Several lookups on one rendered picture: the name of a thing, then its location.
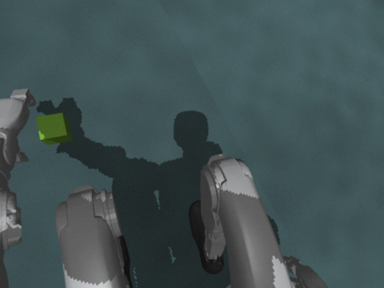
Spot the left robot hand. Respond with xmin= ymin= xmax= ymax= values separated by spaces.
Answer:
xmin=0 ymin=89 xmax=36 ymax=163

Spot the right robot hand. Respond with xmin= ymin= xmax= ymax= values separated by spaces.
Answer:
xmin=283 ymin=256 xmax=328 ymax=288

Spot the cube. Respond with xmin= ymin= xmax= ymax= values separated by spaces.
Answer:
xmin=36 ymin=113 xmax=72 ymax=145

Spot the left robot arm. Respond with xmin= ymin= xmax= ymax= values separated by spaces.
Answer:
xmin=0 ymin=129 xmax=22 ymax=288

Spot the left robot foot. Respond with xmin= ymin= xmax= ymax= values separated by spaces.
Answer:
xmin=119 ymin=235 xmax=133 ymax=288

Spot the right robot foot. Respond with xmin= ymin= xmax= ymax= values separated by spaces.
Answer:
xmin=189 ymin=200 xmax=224 ymax=274

